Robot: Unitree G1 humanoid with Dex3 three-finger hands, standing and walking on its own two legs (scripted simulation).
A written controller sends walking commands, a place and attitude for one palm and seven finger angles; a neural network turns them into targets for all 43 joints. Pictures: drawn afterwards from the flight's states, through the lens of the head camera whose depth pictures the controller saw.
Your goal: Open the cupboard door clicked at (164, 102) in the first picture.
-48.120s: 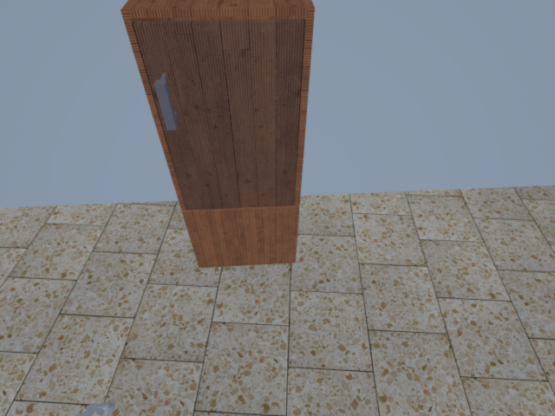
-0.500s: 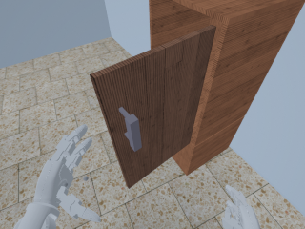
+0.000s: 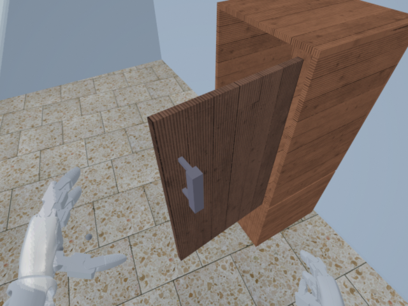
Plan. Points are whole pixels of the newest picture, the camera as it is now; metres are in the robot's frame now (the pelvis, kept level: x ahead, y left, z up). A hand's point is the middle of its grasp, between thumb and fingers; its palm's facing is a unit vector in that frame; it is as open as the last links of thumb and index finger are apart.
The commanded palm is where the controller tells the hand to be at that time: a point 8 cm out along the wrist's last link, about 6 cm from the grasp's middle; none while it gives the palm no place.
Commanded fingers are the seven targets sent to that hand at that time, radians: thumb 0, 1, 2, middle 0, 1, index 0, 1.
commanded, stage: draw the hand back to the body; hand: left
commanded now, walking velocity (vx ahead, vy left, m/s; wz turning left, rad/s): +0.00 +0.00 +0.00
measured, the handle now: (189, 184) +0.35 +0.07 +0.06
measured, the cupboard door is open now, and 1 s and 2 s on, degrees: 95 95 95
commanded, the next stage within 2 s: step back with the hand held close in 0.84 s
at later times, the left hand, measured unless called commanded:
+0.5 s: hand (46, 205) +0.21 +0.26 +0.17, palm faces +0.45 -0.79 -0.42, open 8.7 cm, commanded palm +0.16 +0.29 +0.18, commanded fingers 0.00 0.90 0.90 -0.20 -0.30 -0.20 -0.30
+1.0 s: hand (54, 210) +0.20 +0.24 +0.17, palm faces +0.45 -0.80 -0.41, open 7.4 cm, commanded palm +0.15 +0.28 +0.19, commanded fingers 0.00 0.90 0.90 -0.20 -0.30 -0.20 -0.30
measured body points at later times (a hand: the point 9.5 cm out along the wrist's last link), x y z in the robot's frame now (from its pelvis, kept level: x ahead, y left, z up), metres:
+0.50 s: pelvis +0.01 -0.01 +0.02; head +0.00 -0.03 +0.46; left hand +0.18 +0.30 +0.19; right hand +0.20 -0.23 -0.07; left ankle -0.02 +0.10 -0.73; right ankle +0.01 -0.12 -0.73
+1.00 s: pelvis +0.00 -0.02 +0.02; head -0.01 -0.04 +0.47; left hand +0.17 +0.28 +0.19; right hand +0.19 -0.24 -0.07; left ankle -0.02 +0.10 -0.73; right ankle +0.01 -0.12 -0.73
